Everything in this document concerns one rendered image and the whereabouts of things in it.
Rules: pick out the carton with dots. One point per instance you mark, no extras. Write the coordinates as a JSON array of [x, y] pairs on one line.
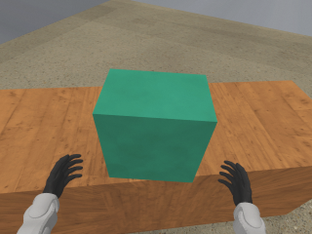
[[154, 125]]

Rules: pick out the robot right hand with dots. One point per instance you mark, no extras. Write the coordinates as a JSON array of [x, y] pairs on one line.
[[240, 186]]

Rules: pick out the left robot forearm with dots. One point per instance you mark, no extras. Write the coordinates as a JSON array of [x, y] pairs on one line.
[[41, 216]]

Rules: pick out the pedestal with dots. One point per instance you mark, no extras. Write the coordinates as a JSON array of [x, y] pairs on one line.
[[265, 126]]

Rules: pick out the robot left hand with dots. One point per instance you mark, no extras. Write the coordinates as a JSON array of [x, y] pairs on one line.
[[60, 174]]

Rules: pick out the right robot forearm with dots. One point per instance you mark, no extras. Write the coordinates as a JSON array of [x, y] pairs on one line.
[[247, 219]]

